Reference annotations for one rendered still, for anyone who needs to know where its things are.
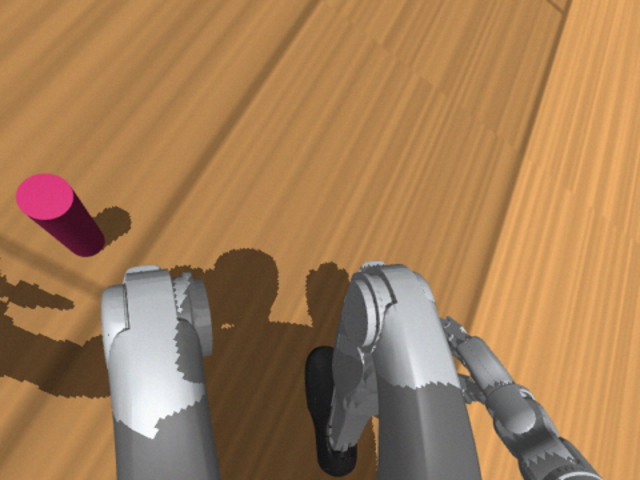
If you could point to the can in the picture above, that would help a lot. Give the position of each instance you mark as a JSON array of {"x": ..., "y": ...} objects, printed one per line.
[{"x": 51, "y": 202}]

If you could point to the right robot hand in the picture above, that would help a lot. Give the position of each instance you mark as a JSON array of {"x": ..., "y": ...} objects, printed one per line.
[{"x": 484, "y": 367}]

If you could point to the right robot foot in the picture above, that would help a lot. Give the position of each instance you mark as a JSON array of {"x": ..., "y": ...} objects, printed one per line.
[{"x": 319, "y": 385}]

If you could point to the right robot arm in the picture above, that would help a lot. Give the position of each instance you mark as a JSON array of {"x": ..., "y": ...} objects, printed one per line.
[{"x": 529, "y": 434}]

